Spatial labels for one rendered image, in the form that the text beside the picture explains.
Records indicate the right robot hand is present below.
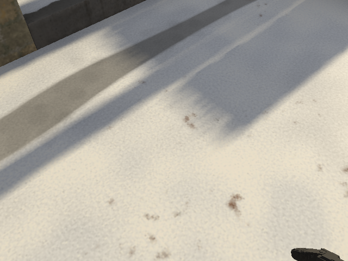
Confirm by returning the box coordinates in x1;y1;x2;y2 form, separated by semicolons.
291;248;344;261

